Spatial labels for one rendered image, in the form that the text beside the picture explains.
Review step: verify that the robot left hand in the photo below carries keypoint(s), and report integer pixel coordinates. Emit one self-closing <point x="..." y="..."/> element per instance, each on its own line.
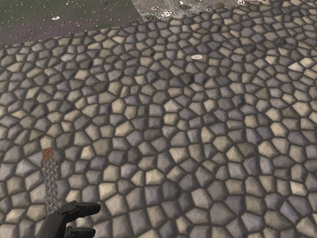
<point x="54" y="226"/>

